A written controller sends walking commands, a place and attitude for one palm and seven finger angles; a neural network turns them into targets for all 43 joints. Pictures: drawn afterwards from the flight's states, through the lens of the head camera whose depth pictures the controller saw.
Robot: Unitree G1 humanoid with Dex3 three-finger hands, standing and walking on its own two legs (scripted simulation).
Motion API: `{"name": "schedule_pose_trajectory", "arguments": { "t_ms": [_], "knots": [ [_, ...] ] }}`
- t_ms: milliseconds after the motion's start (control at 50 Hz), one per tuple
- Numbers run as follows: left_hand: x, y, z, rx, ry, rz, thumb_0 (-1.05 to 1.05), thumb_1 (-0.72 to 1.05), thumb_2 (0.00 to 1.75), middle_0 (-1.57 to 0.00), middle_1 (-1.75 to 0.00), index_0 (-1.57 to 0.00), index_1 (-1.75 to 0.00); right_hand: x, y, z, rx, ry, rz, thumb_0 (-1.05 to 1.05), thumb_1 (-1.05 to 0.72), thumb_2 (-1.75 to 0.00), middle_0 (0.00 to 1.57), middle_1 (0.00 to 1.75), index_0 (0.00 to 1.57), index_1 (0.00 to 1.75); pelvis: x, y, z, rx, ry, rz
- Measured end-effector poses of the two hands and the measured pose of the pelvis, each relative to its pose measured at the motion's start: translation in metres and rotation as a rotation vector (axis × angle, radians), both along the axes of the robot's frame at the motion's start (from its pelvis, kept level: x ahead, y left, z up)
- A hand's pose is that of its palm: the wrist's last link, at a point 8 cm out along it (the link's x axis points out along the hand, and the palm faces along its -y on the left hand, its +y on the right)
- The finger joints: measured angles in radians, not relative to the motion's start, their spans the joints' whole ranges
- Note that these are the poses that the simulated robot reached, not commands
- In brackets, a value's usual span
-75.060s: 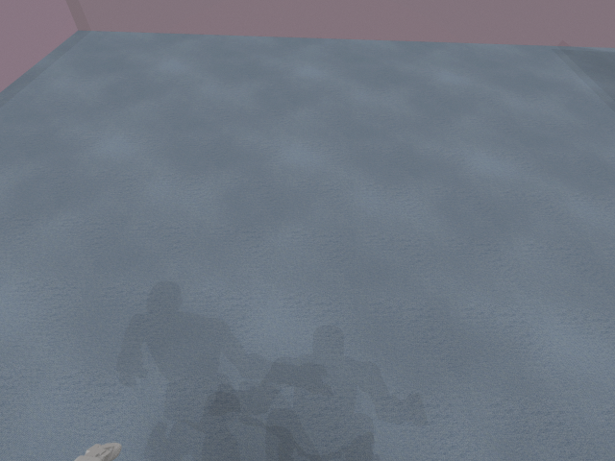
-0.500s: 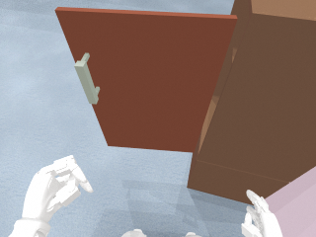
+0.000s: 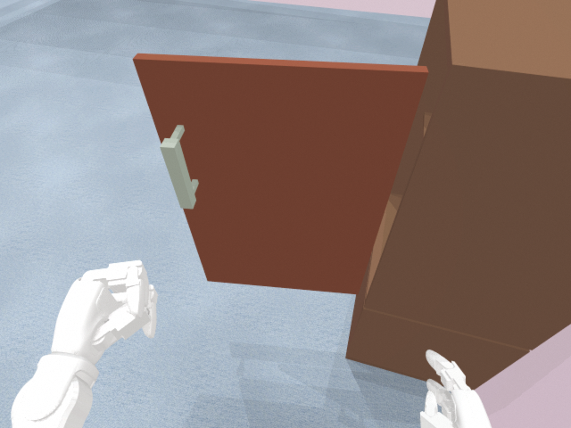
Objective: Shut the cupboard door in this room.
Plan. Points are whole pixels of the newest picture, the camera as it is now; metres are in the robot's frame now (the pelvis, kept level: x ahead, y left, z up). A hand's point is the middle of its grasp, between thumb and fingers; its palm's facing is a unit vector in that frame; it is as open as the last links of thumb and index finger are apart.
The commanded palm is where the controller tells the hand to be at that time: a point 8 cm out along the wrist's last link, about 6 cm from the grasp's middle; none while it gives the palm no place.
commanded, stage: raise the hand and make a fist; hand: left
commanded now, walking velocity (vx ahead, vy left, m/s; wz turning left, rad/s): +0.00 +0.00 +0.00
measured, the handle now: (183, 167) +0.49 +0.22 +0.09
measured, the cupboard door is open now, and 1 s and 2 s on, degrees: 100 100 100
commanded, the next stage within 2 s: bring the fist close to the handle in 0.30 s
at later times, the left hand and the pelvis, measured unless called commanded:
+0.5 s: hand (154, 318) +0.22 +0.18 +0.09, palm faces +0.00 -1.00 -0.06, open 3.1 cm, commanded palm +0.21 +0.23 +0.10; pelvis -0.01 -0.01 +0.00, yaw +0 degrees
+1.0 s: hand (170, 249) +0.32 +0.19 +0.10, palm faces -0.01 -1.00 -0.04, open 3.1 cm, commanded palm +0.30 +0.24 +0.10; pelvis -0.01 -0.01 +0.00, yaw -1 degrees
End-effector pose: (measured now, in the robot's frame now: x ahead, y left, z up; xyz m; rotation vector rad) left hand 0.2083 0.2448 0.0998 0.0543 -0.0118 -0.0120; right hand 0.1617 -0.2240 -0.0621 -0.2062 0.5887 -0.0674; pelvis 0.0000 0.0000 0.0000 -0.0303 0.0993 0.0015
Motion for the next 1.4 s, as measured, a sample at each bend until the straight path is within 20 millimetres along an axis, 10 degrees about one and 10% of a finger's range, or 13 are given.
{"name": "schedule_pose_trajectory", "arguments": {
  "t_ms": [500,1400],
  "knots": [
    [-0.005,-0.012,-0.002,0.005,-0.001,0.007,0.02,0.9,0.9,-1.31,-1.5,-1.3,-1.5,-0.004,-0.012,0.001,-0.005,-0.015,-0.004,0.01,-0.91,-0.9,0.21,0.3,0.2,0.3,-0.007,-0.008,0.001,0.008,-0.015,0.004],
    [0.167,0.004,-0.002,-0.035,0.015,0.001,0.02,0.9,0.9,-1.3,-1.5,-1.3,-1.5,-0.068,-0.039,-0.026,-0.05,0.303,-0.159,0.01,-0.91,-0.9,0.21,0.3,0.2,0.3,-0.002,-0.004,0.004,0.014,0.063,-0.027]
  ]
}}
